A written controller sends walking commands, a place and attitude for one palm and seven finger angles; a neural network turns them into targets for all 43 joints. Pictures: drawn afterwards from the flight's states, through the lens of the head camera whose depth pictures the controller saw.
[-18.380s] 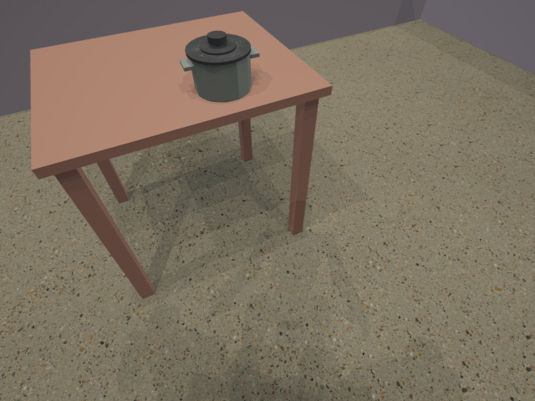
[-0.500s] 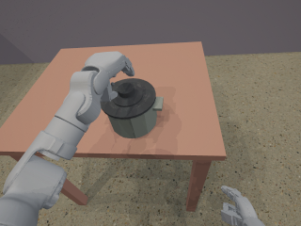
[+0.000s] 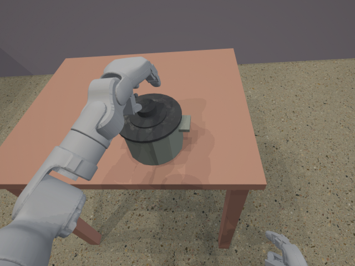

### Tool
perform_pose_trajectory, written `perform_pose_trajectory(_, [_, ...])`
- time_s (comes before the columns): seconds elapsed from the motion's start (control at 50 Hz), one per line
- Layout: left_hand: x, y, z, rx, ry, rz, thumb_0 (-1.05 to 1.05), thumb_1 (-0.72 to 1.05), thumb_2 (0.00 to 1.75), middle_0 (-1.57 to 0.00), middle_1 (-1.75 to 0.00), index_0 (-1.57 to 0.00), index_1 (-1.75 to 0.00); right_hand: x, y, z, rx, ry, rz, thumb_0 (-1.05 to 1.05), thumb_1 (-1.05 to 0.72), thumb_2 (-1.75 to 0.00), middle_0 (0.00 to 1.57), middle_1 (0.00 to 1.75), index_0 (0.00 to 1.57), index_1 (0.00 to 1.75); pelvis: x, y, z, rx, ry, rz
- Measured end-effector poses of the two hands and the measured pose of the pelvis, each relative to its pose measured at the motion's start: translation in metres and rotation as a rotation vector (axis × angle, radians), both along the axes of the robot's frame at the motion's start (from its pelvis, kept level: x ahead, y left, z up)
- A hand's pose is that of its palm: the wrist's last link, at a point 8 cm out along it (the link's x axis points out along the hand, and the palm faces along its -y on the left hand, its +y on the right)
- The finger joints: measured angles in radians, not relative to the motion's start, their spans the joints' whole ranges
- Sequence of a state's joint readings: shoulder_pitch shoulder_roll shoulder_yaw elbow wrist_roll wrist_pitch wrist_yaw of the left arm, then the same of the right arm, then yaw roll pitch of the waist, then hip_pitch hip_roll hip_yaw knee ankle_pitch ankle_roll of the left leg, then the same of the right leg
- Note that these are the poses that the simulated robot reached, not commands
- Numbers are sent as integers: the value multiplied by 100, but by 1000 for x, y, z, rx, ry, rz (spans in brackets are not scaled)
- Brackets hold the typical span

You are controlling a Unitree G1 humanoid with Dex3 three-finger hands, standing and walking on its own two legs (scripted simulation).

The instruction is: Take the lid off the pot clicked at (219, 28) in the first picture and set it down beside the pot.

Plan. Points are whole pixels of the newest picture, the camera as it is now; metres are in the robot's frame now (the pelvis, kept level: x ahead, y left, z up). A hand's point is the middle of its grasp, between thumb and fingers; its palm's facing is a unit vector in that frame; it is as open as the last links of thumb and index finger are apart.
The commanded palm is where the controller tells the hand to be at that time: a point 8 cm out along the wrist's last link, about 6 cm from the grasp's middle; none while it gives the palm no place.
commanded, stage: move the open hand above the knob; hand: left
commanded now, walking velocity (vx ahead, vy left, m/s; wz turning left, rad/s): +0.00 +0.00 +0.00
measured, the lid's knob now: (146, 108) +0.46 +0.10 +0.12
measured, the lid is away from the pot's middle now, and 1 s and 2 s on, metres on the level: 0.00 0.00 0.00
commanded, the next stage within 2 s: lower the open fingers around the knob in 0.32 s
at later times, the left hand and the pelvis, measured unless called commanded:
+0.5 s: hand (137, 96) +0.42 +0.10 +0.18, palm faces -0.19 -0.08 -0.98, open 9.8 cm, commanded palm +0.40 +0.12 +0.25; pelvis +0.00 +0.00 +0.00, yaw +1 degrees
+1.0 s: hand (139, 111) +0.41 +0.11 +0.15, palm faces -0.26 -0.09 -0.96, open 9.8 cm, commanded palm +0.40 +0.12 +0.21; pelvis +0.00 +0.00 +0.00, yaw +0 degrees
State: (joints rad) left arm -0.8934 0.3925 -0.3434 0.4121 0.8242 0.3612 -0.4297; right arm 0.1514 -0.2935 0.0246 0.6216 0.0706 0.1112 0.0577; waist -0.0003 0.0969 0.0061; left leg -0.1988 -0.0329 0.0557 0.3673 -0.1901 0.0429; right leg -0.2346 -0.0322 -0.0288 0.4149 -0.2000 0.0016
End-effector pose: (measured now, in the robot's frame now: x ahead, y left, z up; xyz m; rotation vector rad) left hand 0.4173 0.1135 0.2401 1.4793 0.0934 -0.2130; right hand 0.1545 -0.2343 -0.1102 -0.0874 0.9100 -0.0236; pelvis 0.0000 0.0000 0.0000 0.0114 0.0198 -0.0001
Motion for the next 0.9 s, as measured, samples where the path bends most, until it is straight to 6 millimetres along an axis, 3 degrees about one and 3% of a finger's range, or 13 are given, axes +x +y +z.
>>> perform_pose_trajectory(0.34, [-7,1,3,4,-29,-7,0,-27,146,-88,-8,-88,-8,30,22,12,27,-67,55,1,-90,-90,20,30,20,30,-2,3,0,-2,-3,15])
perform_pose_trajectory(0.54, [-4,-3,-1,-20,3,-13,0,-27,146,-88,-8,-88,-8,24,20,7,28,-37,44,1,-90,-90,20,30,20,30,0,3,0,-2,1,12])
perform_pose_trajectory(0.9, [-11,-3,-27,-24,46,-15,0,-27,146,-87,-8,-88,-8,13,5,5,8,-9,20,1,-91,-90,20,30,20,30,-1,-1,0,-2,-5,7])
